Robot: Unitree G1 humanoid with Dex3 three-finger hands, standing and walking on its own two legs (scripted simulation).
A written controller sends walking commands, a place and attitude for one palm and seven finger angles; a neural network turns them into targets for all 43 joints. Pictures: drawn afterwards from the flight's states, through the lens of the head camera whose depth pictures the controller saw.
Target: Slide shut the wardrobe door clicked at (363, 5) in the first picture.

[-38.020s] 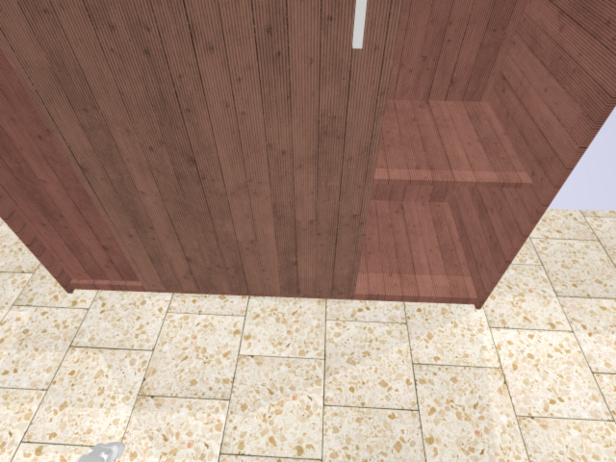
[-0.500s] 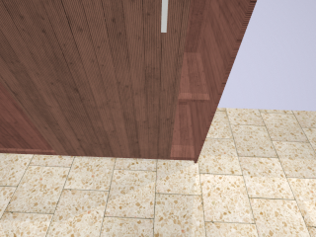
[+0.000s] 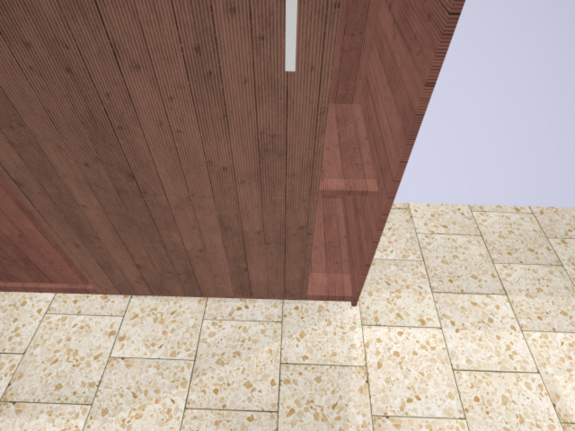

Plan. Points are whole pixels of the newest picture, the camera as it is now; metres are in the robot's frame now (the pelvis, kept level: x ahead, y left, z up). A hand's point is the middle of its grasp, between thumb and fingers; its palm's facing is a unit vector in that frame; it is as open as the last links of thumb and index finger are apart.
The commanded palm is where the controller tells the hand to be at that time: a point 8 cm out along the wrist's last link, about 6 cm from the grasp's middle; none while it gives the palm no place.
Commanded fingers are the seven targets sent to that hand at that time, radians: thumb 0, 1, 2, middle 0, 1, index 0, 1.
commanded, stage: take the last steps up to it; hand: left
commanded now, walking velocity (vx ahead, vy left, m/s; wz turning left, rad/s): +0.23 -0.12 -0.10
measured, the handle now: (291, 19) +0.66 +0.03 +0.26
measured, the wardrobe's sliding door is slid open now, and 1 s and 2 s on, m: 0.17 0.17 0.17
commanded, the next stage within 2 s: come to a stop and stand still in 0.44 s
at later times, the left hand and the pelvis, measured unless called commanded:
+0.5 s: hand out of the picture +0.05 +0.08 -0.18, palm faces +0.04 -0.99 -0.13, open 7.4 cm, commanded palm none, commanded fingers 0.00 0.90 0.90 -0.20 -0.30 -0.20 -0.30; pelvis +0.11 -0.06 -0.01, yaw -1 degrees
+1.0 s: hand (230, 367) +0.26 +0.12 -0.18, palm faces +0.02 -0.97 -0.26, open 7.3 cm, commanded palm none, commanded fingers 0.00 0.90 0.90 -0.20 -0.30 -0.20 -0.30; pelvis +0.18 -0.08 -0.01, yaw +0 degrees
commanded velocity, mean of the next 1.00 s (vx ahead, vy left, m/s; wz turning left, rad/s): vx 0.00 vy -0.02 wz -0.01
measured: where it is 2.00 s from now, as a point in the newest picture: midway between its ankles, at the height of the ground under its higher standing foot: outside the picture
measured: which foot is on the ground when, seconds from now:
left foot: down 0.00-0.22, up 0.24-0.56, down 0.58-1.00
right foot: down 0.00-0.58, up 0.60-0.72, down 0.74-1.00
